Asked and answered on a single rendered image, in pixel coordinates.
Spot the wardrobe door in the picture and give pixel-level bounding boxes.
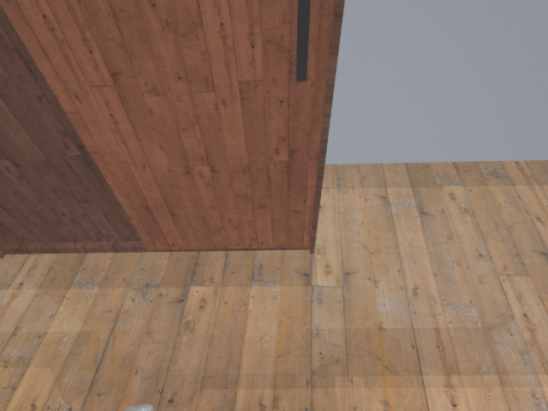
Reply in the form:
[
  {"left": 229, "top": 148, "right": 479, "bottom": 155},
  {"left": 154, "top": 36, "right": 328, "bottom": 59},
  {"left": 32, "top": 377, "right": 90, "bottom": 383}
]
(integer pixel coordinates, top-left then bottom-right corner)
[
  {"left": 0, "top": 5, "right": 142, "bottom": 243},
  {"left": 0, "top": 0, "right": 334, "bottom": 250}
]

